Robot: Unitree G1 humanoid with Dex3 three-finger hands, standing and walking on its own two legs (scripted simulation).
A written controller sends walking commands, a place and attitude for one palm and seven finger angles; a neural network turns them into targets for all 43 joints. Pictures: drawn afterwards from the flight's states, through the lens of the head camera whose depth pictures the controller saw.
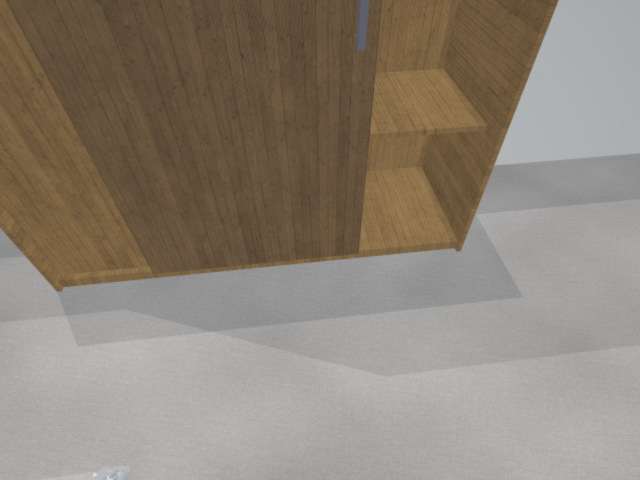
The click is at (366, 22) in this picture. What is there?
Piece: wardrobe's sliding door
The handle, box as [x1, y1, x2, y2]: [355, 0, 368, 50]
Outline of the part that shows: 368,0 359,0 357,33 355,34 355,39 357,42 356,47 358,50 365,49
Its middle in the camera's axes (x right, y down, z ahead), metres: +0.09 -0.56 +0.85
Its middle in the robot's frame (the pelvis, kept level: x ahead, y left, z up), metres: +1.03 -0.04 +0.23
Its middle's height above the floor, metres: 1.00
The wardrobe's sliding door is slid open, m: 0.42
